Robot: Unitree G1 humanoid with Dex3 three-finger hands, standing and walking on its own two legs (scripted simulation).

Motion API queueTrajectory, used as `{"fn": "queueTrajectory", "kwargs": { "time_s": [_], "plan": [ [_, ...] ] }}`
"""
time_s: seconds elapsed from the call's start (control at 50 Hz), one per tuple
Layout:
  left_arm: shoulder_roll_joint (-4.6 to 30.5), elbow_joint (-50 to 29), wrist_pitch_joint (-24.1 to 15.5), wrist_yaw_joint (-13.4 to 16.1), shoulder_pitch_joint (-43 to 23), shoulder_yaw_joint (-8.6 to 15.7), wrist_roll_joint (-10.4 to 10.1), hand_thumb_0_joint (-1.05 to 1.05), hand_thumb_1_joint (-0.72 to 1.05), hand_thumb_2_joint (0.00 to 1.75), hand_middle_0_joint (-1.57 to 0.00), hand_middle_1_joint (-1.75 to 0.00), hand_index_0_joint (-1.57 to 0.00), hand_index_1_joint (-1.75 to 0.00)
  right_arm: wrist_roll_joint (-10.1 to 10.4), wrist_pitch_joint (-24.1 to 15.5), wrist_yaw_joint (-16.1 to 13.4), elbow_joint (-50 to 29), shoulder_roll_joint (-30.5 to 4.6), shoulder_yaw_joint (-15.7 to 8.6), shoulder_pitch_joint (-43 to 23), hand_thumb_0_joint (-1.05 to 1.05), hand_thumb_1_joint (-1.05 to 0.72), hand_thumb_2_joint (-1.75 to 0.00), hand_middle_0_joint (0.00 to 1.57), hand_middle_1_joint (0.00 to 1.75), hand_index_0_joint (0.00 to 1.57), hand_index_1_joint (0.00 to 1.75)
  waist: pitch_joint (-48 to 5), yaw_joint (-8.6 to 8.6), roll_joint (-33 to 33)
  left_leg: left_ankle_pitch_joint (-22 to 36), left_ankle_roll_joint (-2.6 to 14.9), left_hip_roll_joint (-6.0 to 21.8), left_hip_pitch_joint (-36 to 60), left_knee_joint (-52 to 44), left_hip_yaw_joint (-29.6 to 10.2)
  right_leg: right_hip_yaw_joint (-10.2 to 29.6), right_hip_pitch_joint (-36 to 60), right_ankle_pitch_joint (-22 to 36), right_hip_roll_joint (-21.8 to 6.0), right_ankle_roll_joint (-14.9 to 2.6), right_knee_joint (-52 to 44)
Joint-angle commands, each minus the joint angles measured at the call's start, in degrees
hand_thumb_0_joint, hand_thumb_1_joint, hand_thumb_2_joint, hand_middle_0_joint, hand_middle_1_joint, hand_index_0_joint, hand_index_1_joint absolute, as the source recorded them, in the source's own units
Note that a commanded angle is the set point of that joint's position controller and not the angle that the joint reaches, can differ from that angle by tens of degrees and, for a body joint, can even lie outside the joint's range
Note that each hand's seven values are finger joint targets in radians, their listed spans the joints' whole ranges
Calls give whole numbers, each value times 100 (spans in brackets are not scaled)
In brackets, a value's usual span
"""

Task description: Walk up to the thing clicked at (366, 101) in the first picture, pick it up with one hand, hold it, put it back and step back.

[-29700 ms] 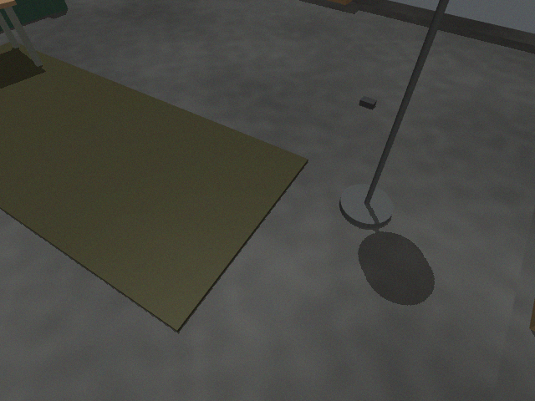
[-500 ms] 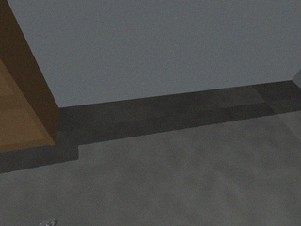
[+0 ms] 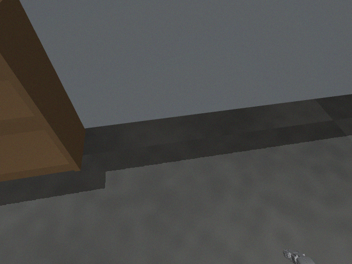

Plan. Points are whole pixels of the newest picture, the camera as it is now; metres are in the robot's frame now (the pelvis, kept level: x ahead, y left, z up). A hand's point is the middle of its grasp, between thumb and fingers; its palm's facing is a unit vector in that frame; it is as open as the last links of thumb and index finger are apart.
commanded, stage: walk up
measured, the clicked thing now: out of the picture -0.53 -0.49 -0.76
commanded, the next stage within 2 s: stand in 0.48 s
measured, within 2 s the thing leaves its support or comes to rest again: neither
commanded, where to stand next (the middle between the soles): +0.07 -0.01 m, yaw -1 degrees
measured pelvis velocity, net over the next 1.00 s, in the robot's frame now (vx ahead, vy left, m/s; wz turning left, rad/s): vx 0.02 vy -0.01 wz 0.00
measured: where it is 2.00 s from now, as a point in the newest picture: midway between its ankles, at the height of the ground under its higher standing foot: outside the picture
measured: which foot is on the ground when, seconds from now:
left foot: down 0.00-1.00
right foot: down 0.00-1.00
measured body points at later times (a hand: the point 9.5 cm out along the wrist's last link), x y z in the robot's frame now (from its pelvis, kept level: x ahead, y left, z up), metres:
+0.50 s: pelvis +0.00 -0.01 +0.00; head +0.02 -0.01 +0.45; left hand +0.09 +0.29 -0.13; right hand +0.06 -0.32 -0.14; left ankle -0.01 +0.13 -0.75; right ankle +0.05 -0.13 -0.75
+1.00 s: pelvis +0.02 -0.01 +0.00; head +0.03 -0.02 +0.45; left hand +0.10 +0.30 -0.13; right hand +0.10 -0.31 -0.14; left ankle -0.01 +0.13 -0.75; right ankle +0.05 -0.13 -0.75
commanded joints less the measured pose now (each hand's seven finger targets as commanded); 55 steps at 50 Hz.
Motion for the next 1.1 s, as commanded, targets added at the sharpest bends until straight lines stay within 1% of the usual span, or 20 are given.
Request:
{"fn": "queueTrajectory", "kwargs": {
  "time_s": [0.0, 0.06, 0.3, 0.36, 0.44, 0.46, 0.56, 0.68, 0.7, 0.72, 0.74, 0.76, 0.78, 0.8, 0.88, 0.94, 1.0, 1.04, 1.06, 1.08],
  "plan": [
    [1220, -304, -145, 72, -299, 250, 10, 0, 90, 90, -20, -30, -20, -30, 11, -53, -85, -217, -1203, -261, -84, 0, -90, -90, 20, 30, 20, 30, -469, -171, -323, 467, 216, 618, -115, -418, -417, 672, 306, 118, -581, -153, -550],
    [1230, -329, -145, 75, -334, 275, 26, 0, 90, 90, -20, -30, -20, -30, -8, -44, -80, -180, -1207, -262, -99, 0, -90, -90, 20, 30, 20, 30, -453, -166, -264, 336, 209, 608, -164, -437, -409, 689, 317, -93, -580, -152, -636],
    [1180, -429, -118, 70, -291, 352, 38, 0, 90, 90, -20, -30, -20, -30, -32, -70, -101, -158, -1186, -261, 20, 0, -90, -90, 20, 30, 20, 30, -615, -142, -93, 449, 206, 642, -268, -433, -377, 641, 564, 156, -556, -199, -518],
    [1208, -464, -104, 72, -361, 377, 44, 0, 90, 90, -20, -30, -20, -30, -35, -64, -109, -162, -1176, -264, 112, 0, -90, -90, 20, 30, 20, 30, -556, -181, -152, 430, 195, 608, -340, -394, -363, 661, 531, -15, -531, -204, -545],
    [1164, -486, -89, 64, -362, 359, 35, 0, 90, 90, -20, -30, -20, -30, -42, -71, -118, -142, -1204, -253, 154, 0, -90, -90, 20, 30, 20, 30, -535, -172, -88, 386, 203, 619, -402, -433, -385, 657, 540, 58, -504, -217, -496],
    [1233, -477, -120, 75, -379, 307, 26, 0, 90, 90, -20, -30, -20, -30, -66, -53, -111, -120, -1210, -261, 186, 0, -90, -90, 20, 30, 20, 30, -586, -199, 97, 174, 160, 671, -403, -549, -411, 694, 586, -151, -550, -221, -491],
    [1216, -446, -147, 80, -324, 253, 39, 0, 90, 90, -20, -30, -20, -30, -58, -39, -84, -131, -1217, -263, 199, 0, -90, -90, 20, 30, 20, 30, -401, -170, -14, 16, 170, 652, -508, -625, -440, 653, 469, -375, -499, -191, -501],
    [1262, -452, -179, 98, -370, 229, 15, 0, 90, 90, -20, -30, -20, -30, -65, -48, -78, -135, -1226, -259, 310, 0, -90, -90, 20, 30, 20, 30, -401, -197, -97, 280, 171, 662, -427, -619, -435, 657, 481, -82, -526, -196, -458],
    [1258, -461, -184, 98, -354, 216, 26, 0, 90, 90, -20, -30, -20, -30, -65, -52, -75, -159, -1237, -271, 256, 0, -90, -90, 20, 30, 20, 30, -447, -194, -114, 495, 175, 704, -299, -591, -450, 617, 437, 42, -528, -209, -423],
    [1267, -450, -179, 102, -357, 221, 15, 0, 90, 90, -20, -30, -20, -30, -65, -47, -81, -153, -1236, -272, 305, 0, -90, -90, 20, 30, 20, 30, -477, -210, -115, 454, 172, 682, -323, -580, -429, 631, 477, 53, -530, -210, -434],
    [1224, -446, -191, 103, -332, 200, 21, 0, 90, 90, -20, -30, -20, -30, -62, -54, -80, -153, -1259, -272, 264, 0, -90, -90, 20, 30, 20, 30, -467, -198, -33, 597, 173, 707, -268, -568, -444, 612, 477, 245, -520, -194, -411],
    [1264, -446, -189, 101, -318, 202, 17, 0, 90, 90, -20, -30, -20, -30, -56, -48, -79, -154, -1205, -264, 285, 0, -90, -90, 20, 30, 20, 30, -494, -202, -90, 492, 168, 691, -260, -579, -423, 622, 451, 142, -538, -205, -432],
    [1275, -448, -189, 106, -355, 210, 20, 0, 90, 90, -20, -30, -20, -30, -57, -52, -85, -156, -1239, -272, 297, 0, -90, -90, 20, 30, 20, 30, -549, -231, -62, 592, 175, 709, -216, -562, -417, 627, 535, 325, -551, -223, -385],
    [1249, -440, -189, 101, -314, 195, 9, 0, 90, 90, -20, -30, -20, -30, -62, -54, -81, -160, -1210, -260, 252, 0, -90, -90, 20, 30, 20, 30, -486, -194, -57, 597, 154, 689, -229, -584, -420, 600, 458, 305, -528, -204, -391],
    [1260, -417, -191, 102, -286, 191, 2, 0, 90, 90, -20, -30, -20, -30, -50, -58, -88, -149, -1227, -250, 257, 0, -90, -90, 20, 30, 20, 30, -535, -197, -1, 785, 147, 699, -138, -577, -398, 603, 514, 582, -545, -196, -351],
    [1281, -418, -199, 122, -296, 190, 22, 0, 90, 90, -20, -30, -20, -30, -41, -41, -86, -169, -1208, -264, 224, 0, -90, -90, 20, 30, 20, 30, -618, -211, -176, 907, 145, 728, -61, -569, -397, 548, 610, 703, -540, -208, -332],
    [1268, -413, -199, 118, -255, 174, 11, 0, 90, 90, -20, -30, -20, -30, -37, -42, -85, -151, -1218, -256, 219, 0, -90, -90, 20, 30, 20, 30, -621, -204, -61, 1047, 128, 719, 6, -533, -373, 553, 580, 865, -541, -214, -351],
    [1288, -417, -197, 126, -301, 185, 7, 0, 90, 90, -20, -30, -20, -30, -53, -39, -90, -164, -1203, -253, 230, 0, -90, -90, 20, 30, 20, 30, -650, -231, -80, 1039, 110, 715, -35, -531, -345, 554, 641, 883, -550, -212, -319],
    [1289, -407, -192, 126, -272, 183, -4, 0, 90, 90, -20, -30, -20, -30, -44, -27, -88, -151, -1200, -242, 217, 0, -90, -90, 20, 30, 20, 30, -547, -201, -29, 814, 115, 692, -125, -550, -339, 599, 616, 686, -558, -201, -398],
    [1299, -410, -189, 128, -274, 188, 10, 0, 90, 90, -20, -30, -20, -30, -48, -19, -93, -159, -1225, -255, 220, 0, -90, -90, 20, 30, 20, 30, -626, -215, -6, 740, 141, 710, -105, -561, -345, 601, 645, 634, -562, -210, -379]
  ]
}}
